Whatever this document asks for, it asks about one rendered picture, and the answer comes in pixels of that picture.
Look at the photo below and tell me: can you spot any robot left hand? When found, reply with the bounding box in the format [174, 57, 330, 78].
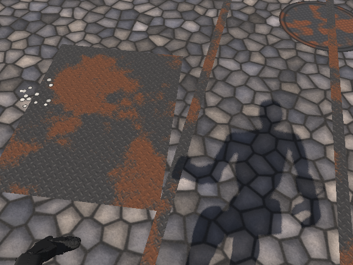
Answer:
[14, 236, 81, 265]

